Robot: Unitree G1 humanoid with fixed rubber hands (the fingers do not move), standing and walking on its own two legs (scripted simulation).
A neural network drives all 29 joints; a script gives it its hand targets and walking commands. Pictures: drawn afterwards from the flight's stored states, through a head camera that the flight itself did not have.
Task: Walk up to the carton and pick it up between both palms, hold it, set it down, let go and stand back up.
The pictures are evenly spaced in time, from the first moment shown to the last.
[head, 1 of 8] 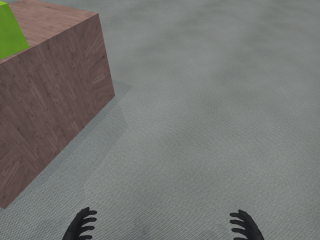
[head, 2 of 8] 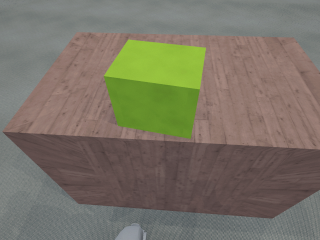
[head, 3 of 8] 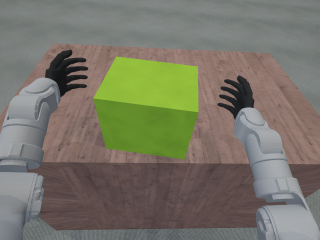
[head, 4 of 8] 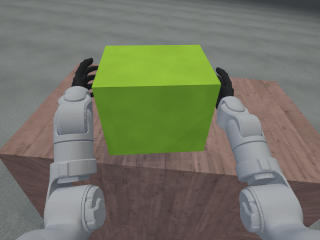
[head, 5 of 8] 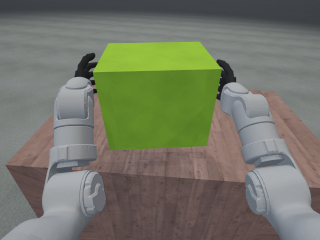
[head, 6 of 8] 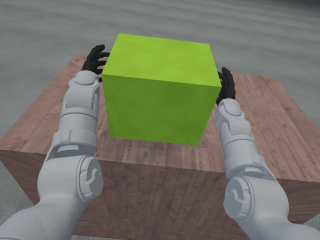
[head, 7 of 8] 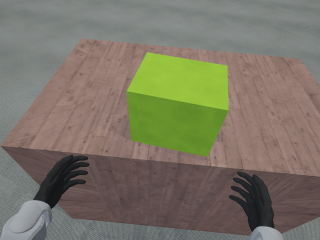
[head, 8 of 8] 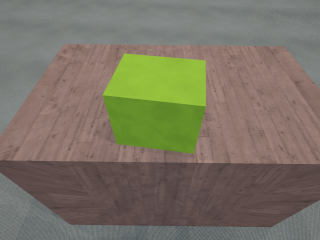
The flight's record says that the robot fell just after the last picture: no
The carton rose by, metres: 0.22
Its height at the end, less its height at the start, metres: +0.00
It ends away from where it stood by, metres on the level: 0.02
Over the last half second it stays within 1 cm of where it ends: yes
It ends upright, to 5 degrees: yes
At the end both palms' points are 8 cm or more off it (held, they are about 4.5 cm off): yes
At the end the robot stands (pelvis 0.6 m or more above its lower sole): yes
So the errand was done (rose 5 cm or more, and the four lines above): yes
